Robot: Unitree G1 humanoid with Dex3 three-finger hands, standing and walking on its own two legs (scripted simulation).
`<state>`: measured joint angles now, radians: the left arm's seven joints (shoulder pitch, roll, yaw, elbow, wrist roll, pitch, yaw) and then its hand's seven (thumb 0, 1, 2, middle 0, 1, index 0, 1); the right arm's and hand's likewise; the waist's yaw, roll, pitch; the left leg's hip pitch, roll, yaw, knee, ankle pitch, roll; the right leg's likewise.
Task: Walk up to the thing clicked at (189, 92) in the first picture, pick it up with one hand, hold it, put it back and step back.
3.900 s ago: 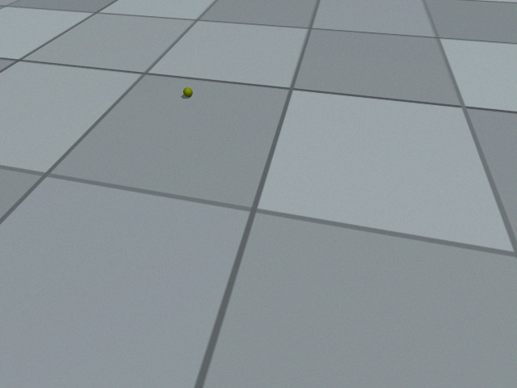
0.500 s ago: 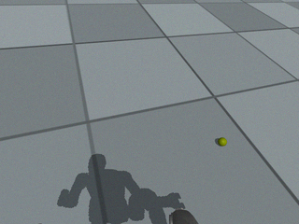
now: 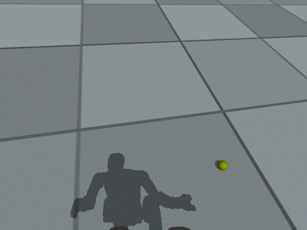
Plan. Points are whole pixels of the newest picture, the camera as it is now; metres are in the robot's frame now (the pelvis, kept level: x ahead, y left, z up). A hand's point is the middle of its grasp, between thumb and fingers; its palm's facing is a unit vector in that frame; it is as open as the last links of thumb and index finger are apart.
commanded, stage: walk up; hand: left
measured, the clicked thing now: (222, 165) +0.63 -0.53 -0.71
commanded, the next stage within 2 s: none
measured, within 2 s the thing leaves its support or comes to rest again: neither
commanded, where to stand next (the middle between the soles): +0.28 -0.81 m, yaw +5 degrees
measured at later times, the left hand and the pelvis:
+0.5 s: hand out of the picture +0.13 +0.04 -0.14, palm faces +0.00 -0.94 -0.35, open 7.4 cm; pelvis +0.07 -0.24 +0.00, yaw +0 degrees
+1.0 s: hand (203, 200) +0.24 -0.16 -0.15, palm faces -0.06 -0.91 -0.40, open 7.4 cm; pelvis +0.13 -0.47 -0.02, yaw +0 degrees
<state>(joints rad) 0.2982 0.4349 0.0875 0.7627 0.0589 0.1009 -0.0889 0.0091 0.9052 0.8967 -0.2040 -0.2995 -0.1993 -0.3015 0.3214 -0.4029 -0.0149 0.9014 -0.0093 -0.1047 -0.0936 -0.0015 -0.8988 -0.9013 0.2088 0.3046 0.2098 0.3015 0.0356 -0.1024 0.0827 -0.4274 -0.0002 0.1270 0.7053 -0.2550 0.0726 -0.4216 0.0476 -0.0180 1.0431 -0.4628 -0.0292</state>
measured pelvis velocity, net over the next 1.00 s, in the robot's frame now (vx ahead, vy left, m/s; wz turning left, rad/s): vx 0.13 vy -0.47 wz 0.00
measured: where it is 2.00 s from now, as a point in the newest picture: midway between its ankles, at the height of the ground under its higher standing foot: outside the picture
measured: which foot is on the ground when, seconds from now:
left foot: down 0.00-0.32, up 0.34-0.58, down 0.60-1.00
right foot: up 0.00-0.30, down 0.32-0.60, up 0.62-0.96, down 0.98-1.00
